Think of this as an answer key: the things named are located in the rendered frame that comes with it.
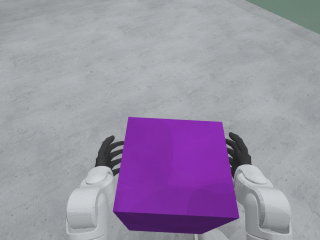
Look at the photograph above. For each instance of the carton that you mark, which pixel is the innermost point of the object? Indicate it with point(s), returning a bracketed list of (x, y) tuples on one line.
[(175, 177)]

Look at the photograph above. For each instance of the left robot forearm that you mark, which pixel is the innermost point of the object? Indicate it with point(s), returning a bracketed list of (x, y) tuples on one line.
[(87, 216)]

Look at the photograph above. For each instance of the right robot forearm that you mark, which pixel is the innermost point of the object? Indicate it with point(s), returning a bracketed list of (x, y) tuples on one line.
[(267, 210)]

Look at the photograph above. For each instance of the left robot hand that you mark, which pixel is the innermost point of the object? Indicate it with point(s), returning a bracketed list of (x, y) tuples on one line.
[(105, 155)]

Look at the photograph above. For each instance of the robot right thigh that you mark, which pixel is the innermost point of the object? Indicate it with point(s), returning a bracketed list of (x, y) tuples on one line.
[(213, 234)]

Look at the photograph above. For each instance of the right robot hand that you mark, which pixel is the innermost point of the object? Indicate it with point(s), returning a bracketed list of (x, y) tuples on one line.
[(239, 152)]

